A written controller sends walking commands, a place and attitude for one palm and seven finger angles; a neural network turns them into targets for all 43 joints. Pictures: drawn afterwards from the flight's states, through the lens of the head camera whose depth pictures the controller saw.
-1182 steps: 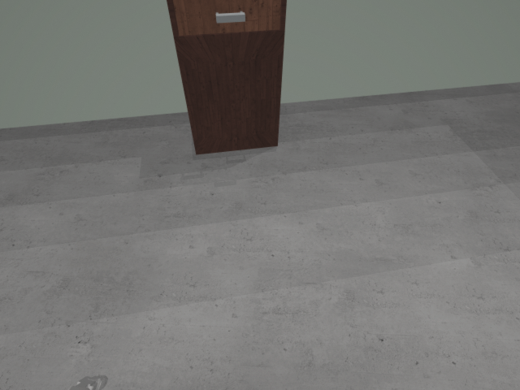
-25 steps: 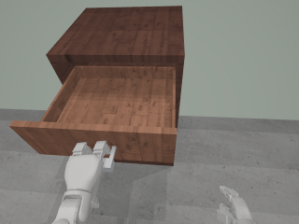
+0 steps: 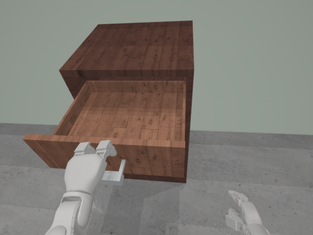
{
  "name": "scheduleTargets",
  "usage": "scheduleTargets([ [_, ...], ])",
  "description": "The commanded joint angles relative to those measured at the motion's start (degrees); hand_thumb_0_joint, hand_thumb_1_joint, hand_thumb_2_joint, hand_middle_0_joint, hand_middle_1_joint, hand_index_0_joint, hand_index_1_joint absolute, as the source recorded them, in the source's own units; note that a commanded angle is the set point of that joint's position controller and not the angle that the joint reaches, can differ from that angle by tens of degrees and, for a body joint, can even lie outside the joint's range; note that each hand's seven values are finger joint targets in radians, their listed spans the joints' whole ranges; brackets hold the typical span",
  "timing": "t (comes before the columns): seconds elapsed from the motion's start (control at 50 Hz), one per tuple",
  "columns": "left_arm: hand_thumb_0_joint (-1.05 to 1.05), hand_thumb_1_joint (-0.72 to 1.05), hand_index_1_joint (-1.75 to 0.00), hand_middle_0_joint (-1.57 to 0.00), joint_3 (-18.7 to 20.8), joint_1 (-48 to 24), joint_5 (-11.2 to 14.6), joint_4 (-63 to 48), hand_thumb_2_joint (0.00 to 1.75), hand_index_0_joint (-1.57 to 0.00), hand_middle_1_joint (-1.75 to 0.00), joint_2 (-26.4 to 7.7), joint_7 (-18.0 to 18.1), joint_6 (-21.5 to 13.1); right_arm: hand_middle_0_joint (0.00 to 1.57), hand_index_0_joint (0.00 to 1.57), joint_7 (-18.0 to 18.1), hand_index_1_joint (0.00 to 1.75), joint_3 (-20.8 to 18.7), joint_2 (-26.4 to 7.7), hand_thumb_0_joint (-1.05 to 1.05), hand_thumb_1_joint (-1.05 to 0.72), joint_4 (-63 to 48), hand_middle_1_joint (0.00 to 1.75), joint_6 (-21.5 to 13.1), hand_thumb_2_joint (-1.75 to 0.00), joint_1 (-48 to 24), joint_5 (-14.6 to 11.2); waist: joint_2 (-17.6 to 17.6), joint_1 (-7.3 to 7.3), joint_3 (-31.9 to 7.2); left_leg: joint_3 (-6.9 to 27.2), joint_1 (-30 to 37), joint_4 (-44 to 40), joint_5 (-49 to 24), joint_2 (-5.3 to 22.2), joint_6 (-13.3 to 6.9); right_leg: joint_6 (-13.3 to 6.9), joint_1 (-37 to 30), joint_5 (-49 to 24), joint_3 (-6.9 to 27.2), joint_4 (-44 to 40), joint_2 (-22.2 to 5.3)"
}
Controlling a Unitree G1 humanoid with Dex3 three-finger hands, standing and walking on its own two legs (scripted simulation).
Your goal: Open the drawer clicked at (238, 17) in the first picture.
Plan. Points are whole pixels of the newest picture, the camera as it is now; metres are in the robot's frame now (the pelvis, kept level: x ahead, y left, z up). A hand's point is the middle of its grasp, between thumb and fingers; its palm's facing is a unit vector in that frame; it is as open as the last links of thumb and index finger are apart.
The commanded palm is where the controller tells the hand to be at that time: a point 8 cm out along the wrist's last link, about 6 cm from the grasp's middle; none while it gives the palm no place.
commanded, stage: lift the hand off the handle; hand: left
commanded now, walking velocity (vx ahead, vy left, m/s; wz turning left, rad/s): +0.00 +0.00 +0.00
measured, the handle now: (103, 169) +0.28 +0.20 +0.00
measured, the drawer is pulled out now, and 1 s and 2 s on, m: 0.30 0.30 0.30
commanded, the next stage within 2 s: draw the hand back to the body in 0.80 s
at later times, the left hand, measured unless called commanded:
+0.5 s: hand (86, 157) +0.25 +0.20 +0.12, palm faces +0.12 -0.14 -0.98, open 13.8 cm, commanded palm +0.21 +0.19 +0.18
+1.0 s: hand (86, 150) +0.25 +0.18 +0.15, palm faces +0.12 -0.16 -0.98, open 13.8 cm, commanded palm +0.20 +0.20 +0.20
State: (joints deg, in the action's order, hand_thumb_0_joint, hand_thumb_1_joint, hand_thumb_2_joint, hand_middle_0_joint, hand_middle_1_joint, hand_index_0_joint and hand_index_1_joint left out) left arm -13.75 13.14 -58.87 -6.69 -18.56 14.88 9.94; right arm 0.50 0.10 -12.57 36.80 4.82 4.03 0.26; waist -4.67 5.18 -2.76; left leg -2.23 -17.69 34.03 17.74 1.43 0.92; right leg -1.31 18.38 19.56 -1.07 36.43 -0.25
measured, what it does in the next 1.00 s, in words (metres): stands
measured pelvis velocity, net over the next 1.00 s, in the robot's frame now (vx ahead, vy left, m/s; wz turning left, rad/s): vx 0.00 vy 0.01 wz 0.00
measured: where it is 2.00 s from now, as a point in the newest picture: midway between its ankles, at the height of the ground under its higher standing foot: outside the picture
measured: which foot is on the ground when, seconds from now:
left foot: down 0.00-1.00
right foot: down 0.00-1.00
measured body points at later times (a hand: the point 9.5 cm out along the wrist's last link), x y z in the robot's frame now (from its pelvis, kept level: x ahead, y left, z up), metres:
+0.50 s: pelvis +0.01 +0.01 +0.01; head +0.00 -0.04 +0.46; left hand +0.23 +0.20 +0.17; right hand +0.24 -0.18 -0.08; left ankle +0.00 +0.13 -0.73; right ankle +0.00 -0.10 -0.73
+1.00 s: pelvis +0.00 +0.01 +0.02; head -0.01 -0.05 +0.46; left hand +0.23 +0.19 +0.20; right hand +0.24 -0.18 -0.08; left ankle +0.00 +0.13 -0.73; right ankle +0.00 -0.10 -0.73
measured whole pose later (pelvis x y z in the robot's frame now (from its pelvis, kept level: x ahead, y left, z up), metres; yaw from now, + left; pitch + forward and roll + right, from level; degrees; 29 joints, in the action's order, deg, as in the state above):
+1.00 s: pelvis +0.00 +0.01 +0.02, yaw +0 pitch -3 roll +1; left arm -9.3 9.3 -51.5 -23.7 -24.7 -0.8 10.7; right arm -2.5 2.6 -13.8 35.7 7.7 0.9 -1.5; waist -7.2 5.8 0.0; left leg -2.4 -7.9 23.3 12.8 1.0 0.5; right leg -0.7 8.5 14.4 -1.0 25.4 -0.4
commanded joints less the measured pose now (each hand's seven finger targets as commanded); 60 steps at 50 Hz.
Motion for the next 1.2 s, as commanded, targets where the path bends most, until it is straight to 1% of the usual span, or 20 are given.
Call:
scheduleTargets([
  [0.0,0.00,-0.50,-1.20,-0.30,6.11,-11.43,-0.10,-15.47,0.30,-0.30,-1.20,-7.18,0.37,-1.57,0.20,0.20,0.32,0.30,-1.03,-4.34,0.00,-0.90,-9.36,0.30,-3.02,-0.90,-9.97,0.29,5.10,0.43,-8.77,-0.11,6.00,-4.71,-11.91,-3.24,-2.57,0.05,-3.74,-12.84,1.30,-8.59,1.49],
  [0.26,0.00,-0.50,-1.20,-0.30,7.81,-10.82,2.01,-21.27,0.30,-0.30,-1.20,-9.46,-5.03,0.04,0.20,0.20,-0.45,0.30,0.15,-4.42,0.00,-0.90,-9.66,0.30,-2.15,-0.90,-12.46,-0.46,4.27,1.05,-9.08,-0.49,9.38,-8.01,-16.61,-2.91,-2.63,0.39,-9.52,-18.06,1.01,-11.57,0.82],
  [0.34,0.00,-0.50,-1.20,-0.30,12.43,-11.93,3.78,-24.20,0.30,-0.30,-1.20,-14.54,-7.07,-0.23,0.20,0.20,-0.21,0.30,-0.06,-5.28,0.00,-0.90,-9.79,0.30,-1.50,-0.90,-13.43,-0.88,2.06,1.14,-8.72,0.03,10.37,-9.33,-17.58,-2.40,-2.23,0.16,-11.58,-19.91,1.38,-12.26,1.05],
  [0.36,0.00,-0.50,-1.20,-0.30,8.51,-12.04,3.12,-24.17,0.30,-0.30,-1.20,-10.57,-7.76,-0.23,0.20,0.20,-0.67,0.30,0.60,-4.41,0.00,-0.90,-9.99,0.30,-1.67,-0.90,-13.22,-0.58,3.41,1.28,-9.31,-0.14,10.44,-9.31,-18.62,-2.77,-2.54,0.28,-11.28,-19.62,0.40,-12.02,0.75],
  [0.44,0.00,-0.50,-1.20,-0.30,12.92,-13.51,4.77,-26.12,0.30,-0.30,-1.20,-15.02,-8.90,-0.34,0.20,0.20,-0.79,0.30,0.10,-5.31,0.00,-0.90,-10.08,0.30,-1.12,-0.90,-14.06,-1.28,2.38,1.13,-8.03,0.22,10.71,-10.65,-17.72,-1.96,-2.08,0.14,-12.25,-18.99,0.74,-12.94,1.18],
  [0.5,0.00,-0.50,-1.20,-0.30,9.67,-13.06,4.45,-23.80,0.30,-0.30,-1.20,-11.71,-9.84,0.35,0.20,0.20,-1.31,0.30,0.37,-4.85,0.00,-0.90,-9.65,0.30,-0.96,-0.90,-13.28,-1.09,4.54,1.24,-6.67,0.01,10.81,-11.38,-18.76,-2.19,-2.24,0.36,-11.94,-18.62,-0.06,-13.57,1.07],
  [0.54,0.00,-0.50,-1.20,-0.30,13.52,-15.59,5.26,-26.94,0.30,-0.30,-1.20,-15.90,-10.10,0.82,0.20,0.20,-1.44,0.30,0.36,-5.38,0.00,-0.90,-10.09,0.30,-0.63,-0.90,-14.95,-1.58,2.30,1.53,-7.98,0.42,10.98,-11.70,-18.11,-1.75,-2.00,0.07,-13.51,-18.67,0.71,-13.37,1.30],
  [0.56,0.00,-0.50,-1.20,-0.30,9.98,-15.37,4.32,-26.89,0.30,-0.30,-1.20,-12.38,-10.61,1.03,0.20,0.20,-1.92,0.30,0.91,-4.57,0.00,-0.90,-10.50,0.30,-0.89,-0.90,-14.81,-1.24,3.24,1.97,-9.60,0.03,11.18,-11.59,-19.06,-2.19,-2.28,0.15,-13.73,-18.25,0.13,-13.12,0.80],
  [0.64,0.00,-0.50,-1.20,-0.30,14.81,-17.94,6.39,-29.06,0.30,-0.30,-1.20,-17.70,-11.72,1.95,0.20,0.20,-2.08,0.30,0.68,-5.54,0.00,-0.90,-10.25,0.30,-0.28,-0.90,-16.21,-2.03,1.56,1.52,-8.29,0.34,11.12,-12.41,-18.76,-1.60,-1.88,0.15,-14.84,-19.37,0.71,-13.59,1.25],
  [0.66,0.00,-0.50,-1.20,-0.30,10.61,-18.72,5.42,-28.16,0.30,-0.30,-1.20,-13.59,-12.35,2.27,0.20,0.20,-2.43,0.30,1.34,-4.67,0.00,-0.90,-10.54,0.30,-0.55,-0.90,-15.92,-1.49,2.62,1.82,-9.09,0.08,11.31,-12.32,-19.57,-2.08,-2.15,0.14,-14.69,-18.55,0.03,-13.51,0.80],
  [0.74,0.00,-0.50,-1.20,-0.30,12.39,-18.60,7.46,-25.51,0.30,-0.30,-1.20,-15.20,-14.03,3.29,0.20,0.20,-2.30,0.30,0.91,-5.53,0.00,-0.90,-10.26,0.30,0.07,-0.90,-16.46,-2.64,3.12,0.77,-5.18,0.14,10.50,-13.24,-16.22,-1.39,-1.91,0.39,-13.11,-15.87,0.35,-14.76,1.38],
  [0.76,0.00,-0.50,-1.20,-0.30,8.70,-19.60,6.03,-24.44,0.30,-0.30,-1.20,-12.04,-14.62,3.41,0.20,0.20,-2.49,0.30,1.59,-5.09,0.00,-0.90,-10.47,0.30,-0.06,-0.90,-15.89,-2.09,4.55,1.06,-6.58,-0.20,10.63,-13.18,-16.98,-1.94,-2.18,0.38,-13.25,-15.24,-0.07,-14.65,1.01],
  [0.78,0.00,-0.50,-1.20,-0.30,8.07,-19.50,6.31,-23.83,0.30,-0.30,-1.20,-11.74,-14.75,3.24,0.20,0.20,-2.34,0.30,1.05,-5.14,0.00,-0.90,-9.67,0.30,0.44,-0.90,-15.55,-2.22,4.27,0.09,-4.92,0.02,10.68,-13.80,-16.38,-1.71,-1.96,0.44,-12.51,-14.91,-0.09,-15.25,1.12],
  [0.86,0.00,-0.50,-1.20,-0.30,10.57,-18.21,5.46,-28.55,0.30,-0.30,-1.20,-13.83,-14.27,1.20,0.20,0.20,-2.64,0.30,1.41,-4.75,0.00,-0.90,-11.63,0.30,-0.45,-0.90,-15.65,-1.61,4.31,2.23,-11.24,-0.16,11.24,-12.44,-18.38,-2.26,-2.51,0.20,-16.31,-17.45,0.31,-13.46,0.84],
  [0.9,0.00,-0.50,-1.20,-0.30,12.53,-13.38,5.76,-27.62,0.30,-0.30,-1.20,-14.20,-13.36,0.42,0.20,0.20,-2.80,0.30,0.96,-5.19,0.00,-0.90,-10.75,0.30,-0.02,-0.90,-14.60,-1.61,4.26,2.19,-8.61,-0.28,10.88,-12.56,-19.89,-2.04,-2.01,0.20,-15.44,-19.58,0.06,-13.60,1.04],
  [0.94,0.00,-0.50,-1.20,-0.30,18.92,-13.49,7.26,-30.12,0.30,-0.30,-1.20,-20.12,-12.12,0.38,0.20,0.20,-2.81,0.30,0.75,-5.91,0.00,-0.90,-10.95,0.30,0.04,-0.90,-15.41,-2.11,1.53,2.12,-8.59,-0.16,9.77,-12.15,-18.20,-1.48,-1.68,0.04,-16.11,-19.94,1.05,-13.31,1.19],
  [1.0,0.00,-0.50,-1.20,-0.30,16.67,-8.11,7.27,-27.24,0.30,-0.30,-1.20,-16.06,-11.62,0.66,0.20,0.20,-3.12,0.30,0.90,-5.32,0.00,-0.90,-10.65,0.30,0.05,-0.90,-14.47,-1.79,4.24,2.24,-6.03,-0.52,9.51,-11.86,-18.44,-2.06,-1.73,0.37,-14.28,-19.42,0.82,-13.90,0.85],
  [1.04,0.00,-0.50,-1.20,-0.30,20.46,-10.74,8.70,-28.97,0.30,-0.30,-1.20,-20.25,-11.55,1.09,0.20,0.20,-2.60,0.30,0.75,-6.08,0.00,-0.90,-10.85,0.30,-0.06,-0.90,-15.46,-2.26,3.42,1.43,-5.76,-0.40,9.18,-11.63,-15.77,-1.64,-1.72,0.38,-13.53,-17.41,1.60,-14.29,0.95],
  [1.1,0.00,-0.50,-1.20,-0.30,15.15,-10.58,8.14,-28.69,0.30,-0.30,-1.20,-15.77,-12.77,0.67,0.20,0.20,-2.08,0.30,0.58,-5.97,0.00,-0.90,-10.92,0.30,-0.30,-0.90,-14.59,-1.81,3.38,0.75,-5.21,-0.37,10.51,-11.74,-15.59,-2.15,-2.11,0.77,-11.57,-15.28,0.75,-15.15,0.55],
  [1.18,0.00,-0.50,-1.20,-0.30,17.46,-8.77,8.74,-27.78,0.30,-0.30,-1.20,-18.64,-13.29,-1.39,0.20,0.20,-0.72,0.30,0.50,-6.06,0.00,-0.90,-10.56,0.30,-1.29,-0.90,-13.83,-1.54,4.32,0.43,-4.78,0.30,10.56,-11.77,-14.55,-2.18,-2.35,0.81,-11.60,-14.45,0.88,-15.67,0.33],
])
